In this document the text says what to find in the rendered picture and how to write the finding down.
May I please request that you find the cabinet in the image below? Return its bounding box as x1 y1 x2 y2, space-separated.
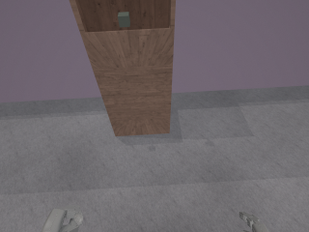
69 0 176 136

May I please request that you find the handle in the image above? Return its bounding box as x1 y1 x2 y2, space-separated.
118 12 130 28

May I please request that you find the drawer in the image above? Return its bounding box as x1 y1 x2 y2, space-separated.
75 0 170 33

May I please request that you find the robot left hand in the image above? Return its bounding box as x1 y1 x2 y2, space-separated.
41 205 83 232

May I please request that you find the robot right hand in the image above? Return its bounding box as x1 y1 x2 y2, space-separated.
239 212 269 232

